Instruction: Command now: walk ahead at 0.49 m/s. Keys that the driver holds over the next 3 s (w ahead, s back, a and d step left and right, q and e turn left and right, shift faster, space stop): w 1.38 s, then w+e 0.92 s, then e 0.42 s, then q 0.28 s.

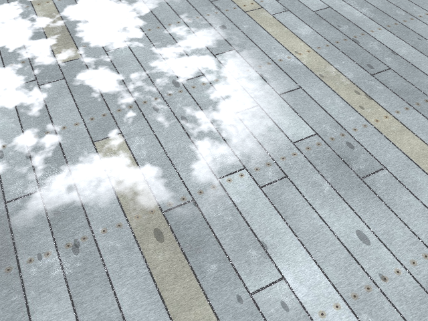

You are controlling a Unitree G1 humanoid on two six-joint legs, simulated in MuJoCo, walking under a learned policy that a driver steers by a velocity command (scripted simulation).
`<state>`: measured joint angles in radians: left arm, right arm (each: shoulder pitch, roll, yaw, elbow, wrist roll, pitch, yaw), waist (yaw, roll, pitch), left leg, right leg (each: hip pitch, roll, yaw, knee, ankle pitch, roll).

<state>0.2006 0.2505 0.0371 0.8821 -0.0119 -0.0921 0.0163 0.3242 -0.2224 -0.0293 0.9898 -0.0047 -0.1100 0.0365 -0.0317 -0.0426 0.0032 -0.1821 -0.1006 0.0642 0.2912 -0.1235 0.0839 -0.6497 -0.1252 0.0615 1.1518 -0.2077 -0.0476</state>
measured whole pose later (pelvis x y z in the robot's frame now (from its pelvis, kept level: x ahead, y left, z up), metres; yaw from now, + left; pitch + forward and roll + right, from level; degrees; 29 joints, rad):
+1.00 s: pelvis +0.54 -0.03 -0.01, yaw +1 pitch +2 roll +0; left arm 0.33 0.25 0.04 0.97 -0.03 -0.10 0.00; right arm 0.13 -0.25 -0.05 0.88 0.01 -0.10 0.03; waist 0.01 -0.02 0.03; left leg -0.38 -0.03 0.07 0.50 -0.15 0.06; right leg -0.35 -0.03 0.03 1.19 -0.39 -0.05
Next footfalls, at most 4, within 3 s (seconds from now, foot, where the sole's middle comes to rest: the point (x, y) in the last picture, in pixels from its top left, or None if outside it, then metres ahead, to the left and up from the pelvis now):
0.30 right None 0.33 -0.17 -0.78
0.88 left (197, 281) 0.65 0.06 -0.78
1.44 right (258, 204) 0.96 -0.17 -0.78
1.96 left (209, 148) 1.25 0.01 -0.78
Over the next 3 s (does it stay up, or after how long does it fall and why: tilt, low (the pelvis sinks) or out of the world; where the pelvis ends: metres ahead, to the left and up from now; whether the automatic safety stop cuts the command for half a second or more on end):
stays up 1.39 -0.22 -0.01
